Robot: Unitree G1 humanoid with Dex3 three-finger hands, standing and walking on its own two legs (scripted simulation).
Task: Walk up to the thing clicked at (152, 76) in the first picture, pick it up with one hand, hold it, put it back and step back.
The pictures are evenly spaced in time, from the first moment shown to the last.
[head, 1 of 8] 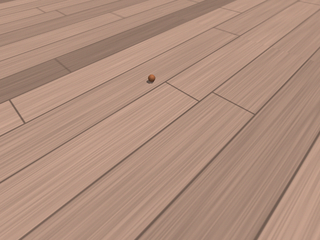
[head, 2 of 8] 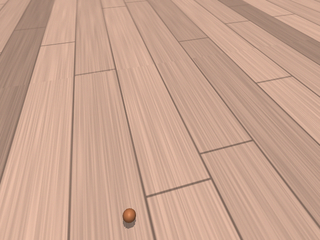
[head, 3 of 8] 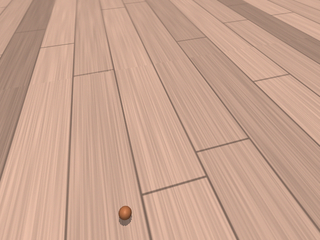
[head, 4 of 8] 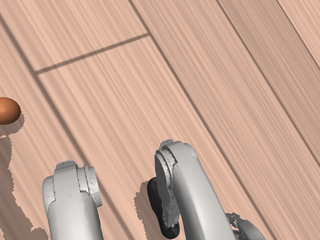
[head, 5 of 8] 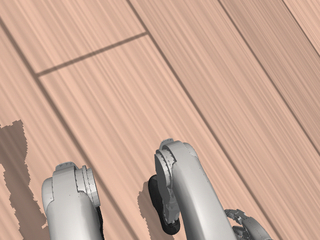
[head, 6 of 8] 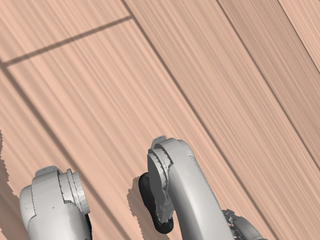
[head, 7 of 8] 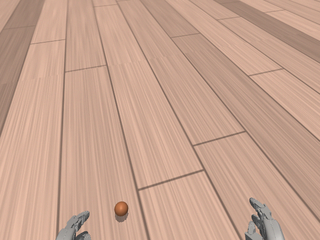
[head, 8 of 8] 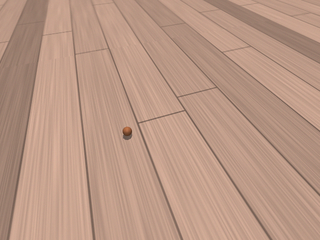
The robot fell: no
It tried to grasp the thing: yes
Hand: left
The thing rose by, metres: 0.69
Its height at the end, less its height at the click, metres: +0.00
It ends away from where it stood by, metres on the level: 0.00
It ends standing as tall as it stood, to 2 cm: yes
